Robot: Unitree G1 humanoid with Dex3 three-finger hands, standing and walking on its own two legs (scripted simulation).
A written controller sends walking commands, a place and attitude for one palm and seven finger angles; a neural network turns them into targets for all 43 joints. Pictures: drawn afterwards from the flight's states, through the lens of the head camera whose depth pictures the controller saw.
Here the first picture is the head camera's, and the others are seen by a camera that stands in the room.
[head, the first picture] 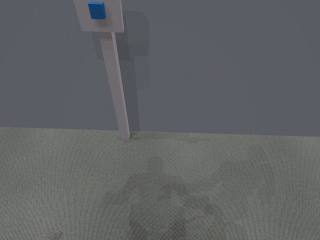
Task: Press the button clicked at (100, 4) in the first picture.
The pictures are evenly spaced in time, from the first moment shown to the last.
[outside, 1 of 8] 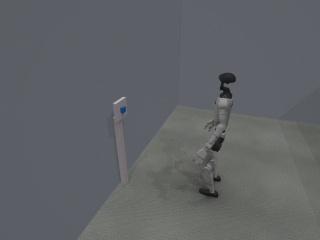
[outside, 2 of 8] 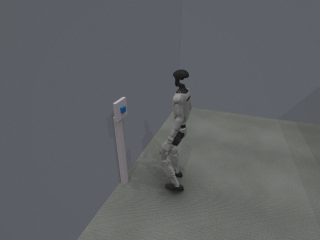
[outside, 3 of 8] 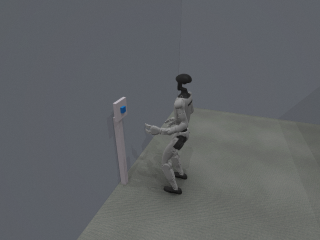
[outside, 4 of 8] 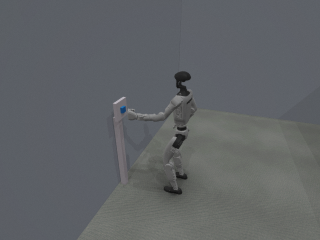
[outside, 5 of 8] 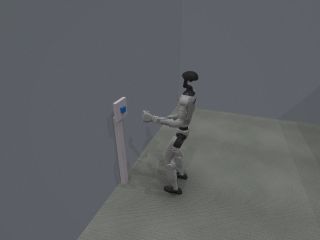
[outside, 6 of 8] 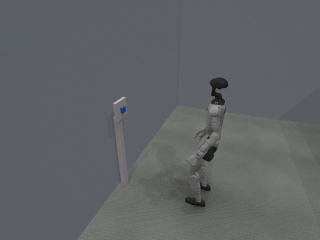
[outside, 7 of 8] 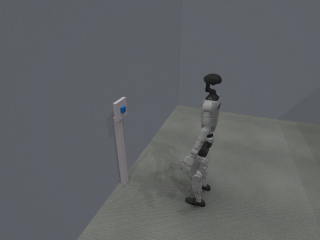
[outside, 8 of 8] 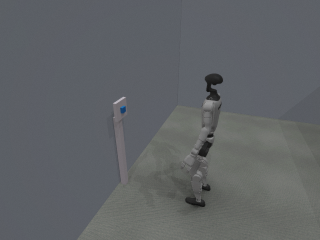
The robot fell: no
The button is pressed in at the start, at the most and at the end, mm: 0 10 0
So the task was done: yes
